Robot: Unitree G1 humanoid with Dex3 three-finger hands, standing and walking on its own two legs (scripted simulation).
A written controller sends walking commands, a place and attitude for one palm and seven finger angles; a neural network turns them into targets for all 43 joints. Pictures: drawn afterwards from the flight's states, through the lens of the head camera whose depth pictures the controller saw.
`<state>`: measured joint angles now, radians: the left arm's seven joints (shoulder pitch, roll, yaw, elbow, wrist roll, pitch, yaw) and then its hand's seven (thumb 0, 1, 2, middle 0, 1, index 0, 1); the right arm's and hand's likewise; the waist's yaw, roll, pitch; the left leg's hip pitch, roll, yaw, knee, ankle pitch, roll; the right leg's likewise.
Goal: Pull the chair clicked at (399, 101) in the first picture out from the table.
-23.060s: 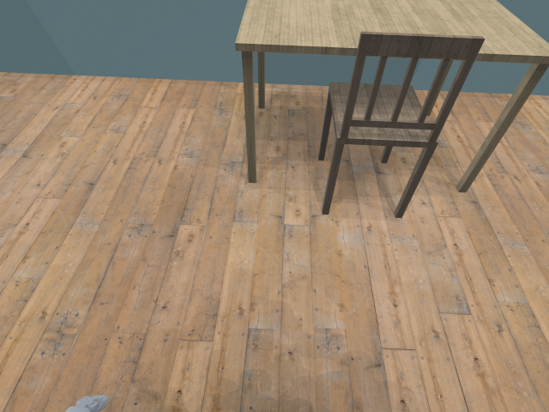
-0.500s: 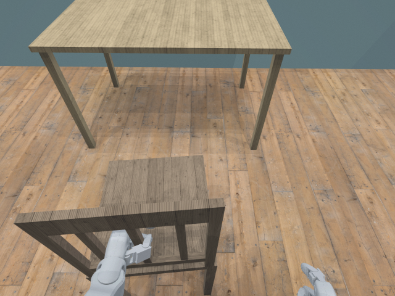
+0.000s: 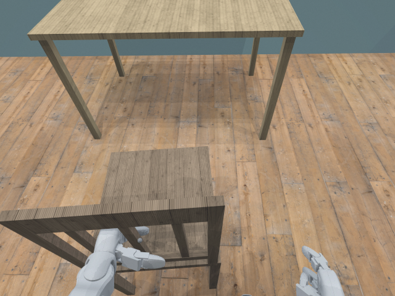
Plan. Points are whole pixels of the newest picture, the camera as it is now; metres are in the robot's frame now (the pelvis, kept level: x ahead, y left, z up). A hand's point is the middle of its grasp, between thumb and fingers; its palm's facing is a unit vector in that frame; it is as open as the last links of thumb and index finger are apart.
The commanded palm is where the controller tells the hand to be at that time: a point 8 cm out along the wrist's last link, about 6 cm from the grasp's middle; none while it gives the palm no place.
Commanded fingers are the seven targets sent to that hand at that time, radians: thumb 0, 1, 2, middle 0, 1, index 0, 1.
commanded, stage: open the thumb and straighten the fingers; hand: left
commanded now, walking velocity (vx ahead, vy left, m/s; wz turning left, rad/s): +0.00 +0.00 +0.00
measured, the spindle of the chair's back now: (137, 242) +0.25 +0.15 -0.08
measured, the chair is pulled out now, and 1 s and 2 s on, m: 0.69 0.69 0.68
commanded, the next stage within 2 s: draw the fingers out of the gap in 0.32 s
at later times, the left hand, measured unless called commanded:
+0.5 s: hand (135, 252) +0.22 +0.14 -0.04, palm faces +0.00 -0.99 -0.15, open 17.4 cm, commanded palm +0.19 +0.19 -0.02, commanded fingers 0.00 -0.55 0.20 0.00 0.00 0.00 0.00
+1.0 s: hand (133, 292) +0.15 +0.13 -0.04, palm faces +0.01 -0.99 -0.14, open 17.5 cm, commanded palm +0.12 +0.18 -0.02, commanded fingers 0.00 -0.55 0.20 0.00 0.00 0.00 0.00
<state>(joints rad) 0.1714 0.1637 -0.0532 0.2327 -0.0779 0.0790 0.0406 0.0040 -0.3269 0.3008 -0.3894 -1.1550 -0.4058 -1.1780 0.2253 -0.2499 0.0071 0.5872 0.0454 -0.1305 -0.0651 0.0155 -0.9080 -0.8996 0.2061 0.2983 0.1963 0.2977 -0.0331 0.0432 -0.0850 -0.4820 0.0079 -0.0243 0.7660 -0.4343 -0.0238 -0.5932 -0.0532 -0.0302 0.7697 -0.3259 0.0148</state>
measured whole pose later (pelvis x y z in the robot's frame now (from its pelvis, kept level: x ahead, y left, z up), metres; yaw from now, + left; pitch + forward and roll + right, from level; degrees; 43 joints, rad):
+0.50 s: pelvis +0.01 -0.01 -0.02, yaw +2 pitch +11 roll +0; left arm 0.35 0.19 -0.05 -0.02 -0.07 0.19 0.02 -0.01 -0.53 0.20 -0.01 -0.03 -0.02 -0.04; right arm 0.26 -0.25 0.02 0.52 0.04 -0.14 -0.10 0.02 -0.91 -0.90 0.21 0.30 0.20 0.30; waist -0.04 0.04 -0.13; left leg -0.58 0.01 -0.06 0.90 -0.51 -0.03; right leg -0.67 -0.06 -0.07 0.89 -0.41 0.01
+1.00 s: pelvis +0.01 +0.01 -0.03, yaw +2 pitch +12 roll -1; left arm 0.69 0.16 -0.17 -0.31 -0.01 0.19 0.07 -0.01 -0.54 0.20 -0.01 0.00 -0.01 -0.01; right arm 0.26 -0.21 0.02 0.44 0.04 -0.14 -0.11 0.02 -0.91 -0.90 0.21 0.30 0.20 0.30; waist -0.02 0.05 -0.17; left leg -0.64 0.00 -0.06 1.00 -0.56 -0.02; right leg -0.73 -0.07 -0.06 0.97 -0.44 0.02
